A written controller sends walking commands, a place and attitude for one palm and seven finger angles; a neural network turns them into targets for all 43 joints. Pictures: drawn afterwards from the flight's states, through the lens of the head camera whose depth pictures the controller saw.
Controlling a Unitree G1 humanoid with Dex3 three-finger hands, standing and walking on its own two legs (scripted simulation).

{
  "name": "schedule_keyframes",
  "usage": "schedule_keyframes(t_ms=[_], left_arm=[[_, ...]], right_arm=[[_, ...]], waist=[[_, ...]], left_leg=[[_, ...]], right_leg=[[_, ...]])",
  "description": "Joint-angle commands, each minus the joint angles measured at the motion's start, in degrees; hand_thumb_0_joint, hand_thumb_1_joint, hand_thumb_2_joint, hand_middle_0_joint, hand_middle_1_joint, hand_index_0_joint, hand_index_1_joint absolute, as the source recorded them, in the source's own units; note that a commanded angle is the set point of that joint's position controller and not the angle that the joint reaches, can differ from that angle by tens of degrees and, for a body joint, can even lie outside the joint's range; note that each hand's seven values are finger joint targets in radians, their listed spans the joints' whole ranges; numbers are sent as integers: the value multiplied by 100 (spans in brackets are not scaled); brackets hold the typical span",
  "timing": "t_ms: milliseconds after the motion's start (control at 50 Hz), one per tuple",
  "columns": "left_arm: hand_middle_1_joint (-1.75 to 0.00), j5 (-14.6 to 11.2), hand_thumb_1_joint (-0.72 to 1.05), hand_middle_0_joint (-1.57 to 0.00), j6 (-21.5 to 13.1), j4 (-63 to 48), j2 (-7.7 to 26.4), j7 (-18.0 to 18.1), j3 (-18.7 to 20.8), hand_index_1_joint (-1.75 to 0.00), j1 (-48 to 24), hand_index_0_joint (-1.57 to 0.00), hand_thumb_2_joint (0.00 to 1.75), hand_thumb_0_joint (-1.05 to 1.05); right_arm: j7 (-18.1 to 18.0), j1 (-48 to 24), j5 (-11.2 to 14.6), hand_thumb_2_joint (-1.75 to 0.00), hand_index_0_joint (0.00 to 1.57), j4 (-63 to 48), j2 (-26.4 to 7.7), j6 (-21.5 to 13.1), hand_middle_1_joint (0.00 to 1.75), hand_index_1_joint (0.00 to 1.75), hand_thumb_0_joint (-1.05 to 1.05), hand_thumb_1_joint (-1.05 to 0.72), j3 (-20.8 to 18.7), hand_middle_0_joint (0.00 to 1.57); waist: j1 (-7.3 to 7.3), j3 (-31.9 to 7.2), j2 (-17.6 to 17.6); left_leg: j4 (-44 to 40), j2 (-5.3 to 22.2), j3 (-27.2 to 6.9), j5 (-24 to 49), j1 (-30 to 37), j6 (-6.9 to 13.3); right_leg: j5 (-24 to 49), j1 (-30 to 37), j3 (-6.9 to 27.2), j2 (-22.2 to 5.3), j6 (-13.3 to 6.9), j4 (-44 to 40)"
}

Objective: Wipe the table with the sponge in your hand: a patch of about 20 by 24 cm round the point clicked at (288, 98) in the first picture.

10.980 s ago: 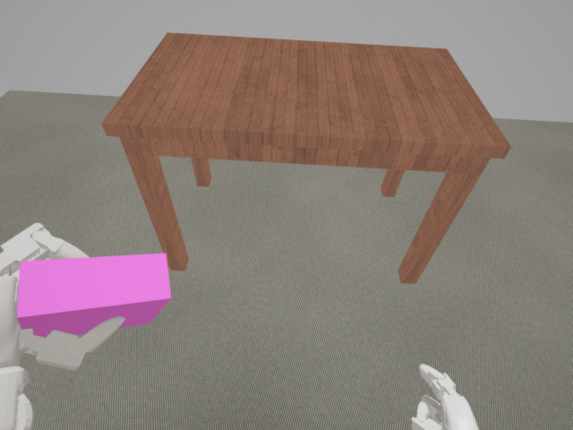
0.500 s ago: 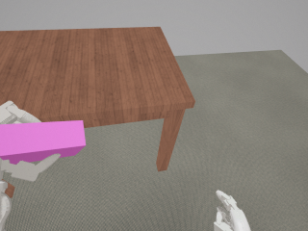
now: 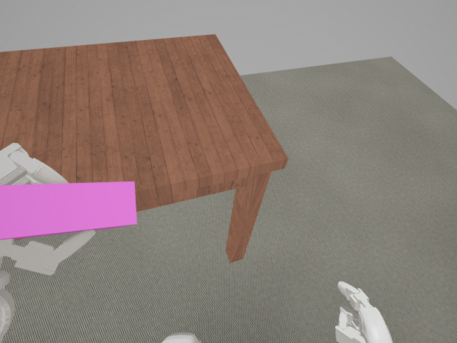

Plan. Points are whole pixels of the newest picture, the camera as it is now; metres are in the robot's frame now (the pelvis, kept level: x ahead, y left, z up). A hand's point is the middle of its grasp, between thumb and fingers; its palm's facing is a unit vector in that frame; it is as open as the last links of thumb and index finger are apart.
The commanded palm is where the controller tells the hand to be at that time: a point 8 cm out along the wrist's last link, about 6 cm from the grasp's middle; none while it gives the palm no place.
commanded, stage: shuffle to correct the standing spot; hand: left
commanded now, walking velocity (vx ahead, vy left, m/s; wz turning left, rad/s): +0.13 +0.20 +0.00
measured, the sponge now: (90, 209) +0.24 +0.20 +0.16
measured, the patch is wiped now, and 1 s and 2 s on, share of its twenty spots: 0.00 0.00 0.00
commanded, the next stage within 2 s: none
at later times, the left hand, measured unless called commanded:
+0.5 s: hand (12, 163) +0.28 +0.31 +0.18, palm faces +0.33 -0.78 -0.53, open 9.3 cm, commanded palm +0.23 +0.34 +0.20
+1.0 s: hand out of the picture +0.27 +0.40 +0.20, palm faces +0.39 -0.81 -0.44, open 9.3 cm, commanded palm +0.23 +0.44 +0.20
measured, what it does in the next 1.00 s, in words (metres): steps to the left: left foot, then right foot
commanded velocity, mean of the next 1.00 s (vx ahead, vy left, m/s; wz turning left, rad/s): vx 0.09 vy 0.19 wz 0.00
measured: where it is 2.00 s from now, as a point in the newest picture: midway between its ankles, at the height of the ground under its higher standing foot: outside the picture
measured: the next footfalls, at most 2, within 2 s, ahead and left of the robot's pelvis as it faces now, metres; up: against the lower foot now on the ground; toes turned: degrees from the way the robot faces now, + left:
left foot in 0.08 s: +0.08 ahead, +0.14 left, +0.00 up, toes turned -2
right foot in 0.34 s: +0.08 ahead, -0.03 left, +0.00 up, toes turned -11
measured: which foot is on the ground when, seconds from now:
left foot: up 0.00-0.06, down 0.08-0.34, up 0.36-0.66, down 0.68-0.90, up 0.92-1.00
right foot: down 0.00-0.08, up 0.10-0.32, down 0.34-0.70, up 0.72-0.86, down 0.88-1.00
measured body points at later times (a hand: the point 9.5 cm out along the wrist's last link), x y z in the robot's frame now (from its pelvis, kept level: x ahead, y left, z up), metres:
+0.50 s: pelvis +0.05 +0.07 +0.01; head +0.08 +0.05 +0.46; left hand +0.26 +0.35 +0.21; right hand +0.18 -0.17 -0.10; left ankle +0.05 +0.22 -0.62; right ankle +0.04 -0.02 -0.72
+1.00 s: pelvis +0.06 +0.17 +0.01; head +0.07 +0.15 +0.46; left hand +0.25 +0.44 +0.22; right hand +0.23 -0.04 -0.09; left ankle +0.08 +0.29 -0.66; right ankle +0.07 +0.08 -0.72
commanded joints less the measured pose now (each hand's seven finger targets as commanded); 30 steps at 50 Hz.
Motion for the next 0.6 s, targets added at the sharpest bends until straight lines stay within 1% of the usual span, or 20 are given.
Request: schedule_keyframes(t_ms=[0, 20, 40, 60, 80, 100, 120, 140, 200, 240, 280, 300, 320, 340, 360, 400, 420, 460, 520, 580], left_arm=[[-160, -25, 10, -120, -352, -1136, 965, 158, 867, -160, -349, -120, 130, 0], [-160, -31, 10, -120, -323, -1278, 918, 96, 778, -160, -491, -120, 130, 0], [-160, -47, 10, -120, -307, -1453, 971, 68, 810, -160, -599, -120, 130, 0], [-160, -25, 10, -120, -354, -1865, 1007, 93, 869, -160, -760, -120, 130, 0], [-160, 86, 10, -120, -451, -1809, 1167, 120, 920, -160, -916, -120, 130, 0], [-160, -21, 10, -120, -403, -1484, 1307, 119, 1119, -160, -727, -120, 130, 0], [-160, 0, 10, -120, -361, -1515, 1158, 109, 944, -160, -739, -120, 130, 0], [-160, 23, 10, -120, -349, -1456, 1056, 111, 902, -160, -654, -120, 130, 0], [-160, -22, 10, -120, -268, -1567, 1018, 113, 943, -160, -200, -120, 130, 0], [-160, -66, 10, -120, -175, -1400, 957, 121, 869, -160, 240, -120, 130, 0], [-160, -68, 10, -120, -66, -934, 1024, 148, 1038, -160, 651, -120, 130, 0], [-160, -35, 10, -120, -19, -696, 1134, 184, 1148, -160, 862, -120, 130, 0], [-160, -90, 10, -120, -21, -584, 1304, 212, 1322, -160, 739, -120, 130, 0], [-160, -187, 10, -120, -28, -289, 1196, 213, 1403, -160, 646, -120, 130, 0], [-160, -184, 10, -120, -25, -207, 903, 157, 1188, -160, 611, -120, 130, 0], [-160, -167, 10, -120, -77, -170, 1190, 174, 1381, -160, 606, -120, 130, 0], [-160, -113, 10, -120, -135, -166, 944, 172, 1134, -160, 703, -120, 130, 0], [-160, -12, 10, -120, -199, -295, 885, 210, 929, -160, 415, -120, 130, 0], [-160, 25, 10, -120, -211, -973, 861, 290, 590, -160, -245, -120, 130, 0], [-160, 67, 10, -120, -128, -1574, 1031, 409, 637, -160, -497, -120, 130, 0]], right_arm=[[11, -350, 10, -90, 20, -709, -478, -68, 30, 30, 0, -90, -263, 20], [-17, -337, 57, -90, 20, -676, -358, -35, 30, 30, 0, -90, -246, 20], [-70, -341, 98, -90, 20, -729, -460, -92, 30, 30, 0, -90, -310, 20], [-68, -411, 56, -90, 20, -851, -687, -203, 30, 30, 0, -90, -457, 20], [-69, -416, 43, -90, 20, -901, -541, -316, 30, 30, 0, -90, -483, 20], [-115, -426, 8, -90, 20, -845, -431, -394, 30, 30, 0, -90, -373, 20], [-95, -375, -19, -90, 20, -805, -459, -417, 30, 30, 0, -90, -364, 20], [-80, -326, 32, -90, 20, -732, -497, -430, 30, 30, 0, -90, -409, 20], [-52, -505, 94, -90, 20, -729, -518, -483, 30, 30, 0, -90, -335, 20], [-30, -404, 83, -90, 20, -741, -495, -465, 30, 30, 0, -90, -237, 20], [-60, -364, 79, -90, 20, -711, -512, -383, 30, 30, 0, -90, -192, 20], [-74, -341, 86, -90, 20, -717, -482, -297, 30, 30, 0, -90, -204, 20], [-81, -305, 54, -90, 20, -789, -410, -232, 30, 30, 0, -90, -244, 20], [-82, -302, 5, -90, 20, -737, -566, -191, 30, 30, 0, -90, -254, 20], [-34, -160, 37, -90, 20, -619, -622, -132, 30, 30, 0, -90, -315, 20], [-36, -386, 66, -90, 20, -584, -569, -101, 30, 30, 0, -90, -272, 20], [-70, -424, 42, -90, 20, -557, -498, -72, 30, 30, 0, -90, -242, 20], [-116, -444, 6, -90, 20, -499, -405, -66, 30, 30, 0, -90, -170, 20], [-222, -582, -10, -90, 20, -558, -305, -235, 30, 30, 0, -90, -173, 20], [-321, -618, -38, -90, 20, -620, -310, -448, 30, 30, 0, -90, -271, 20]], waist=[[-183, -783, 187], [-308, -984, 612], [-357, -1106, 1571], [-246, -1362, 2983], [-197, -1245, 2437], [-180, -1000, 1896], [-181, -858, 1202], [-158, -842, 898], [-66, -1060, 1456], [-84, -1137, 1345], [31, -1324, 549], [26, -1590, -238], [-42, -1616, -1528], [-47, -1279, -1235], [-132, -1050, -1063], [-58, -754, -563], [-63, -659, -483], [-77, -699, -588], [-37, -748, -700], [50, -1055, -849]], left_leg=[[-1783, 521, -575, 815, 78, -4], [-2383, -55, 50, 2135, 1390, -145], [-2972, 76, -371, 2592, 2134, -24], [-3539, 1230, -2114, 3211, 2401, 606], [-3714, 1429, -2452, 2827, 1849, 1100], [-3702, 1538, -2622, 3210, 1727, 1414], [-3578, 1604, -2636, 3553, 1479, 1527], [-3438, 1486, -2234, 3806, 1511, 1445], [-3169, 986, -959, 4163, 1392, 1017], [-3040, 912, -901, 3786, 871, 773], [-2346, 797, -697, 2850, 148, 493], [-1382, 398, -217, 2208, -406, 277], [354, -211, 49, 444, -1646, -6], [1321, 6, -572, 226, -1911, -190], [1680, 122, -771, 526, -2017, -278], [1800, 374, -911, 670, -2017, -316], [1651, 475, -892, 821, -1961, -322], [883, 502, -499, 1082, -1524, -294], [-832, 341, 260, 1311, -278, -200], [-2021, -6, 743, 1568, 521, -159]], right_leg=[[2971, 101, 1169, -1354, -1047, -135], [2109, -592, 228, -607, -675, 385], [1133, -1146, -255, 36, -412, 1702], [-1055, -1855, -317, 506, -199, 3226], [-1320, -1932, 81, 543, -319, 3951], [-1305, -2262, 188, 364, -262, 4264], [-1077, -2271, 320, 79, -275, 4174], [-959, -2212, 279, -16, -270, 3776], [-277, -1270, -229, -2, -278, 1846], [164, -337, -444, 124, -298, 667], [1238, 1016, -436, 10, -304, -802], [1813, 1780, 275, -607, -525, -1234], [2412, 2273, 2540, -2092, -1189, -1574], [2412, 1728, 2917, -2640, -1457, -1747], [2737, 1488, 2511, -2456, -1345, -1693], [3485, 1083, 1952, -2185, -1338, -1348], [3845, 960, 1438, -1991, -1225, -1240], [3887, 670, 749, -1650, -1000, -1204], [3650, 212, 319, -1433, -866, -1153], [3587, 482, 283, -1408, -801, -835]])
